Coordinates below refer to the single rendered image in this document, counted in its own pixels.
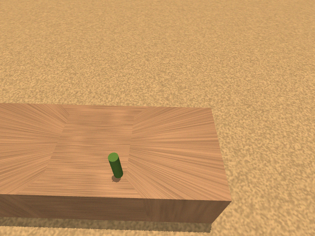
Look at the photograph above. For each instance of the can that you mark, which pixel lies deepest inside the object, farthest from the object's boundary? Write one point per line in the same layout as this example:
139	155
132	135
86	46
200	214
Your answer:
115	165

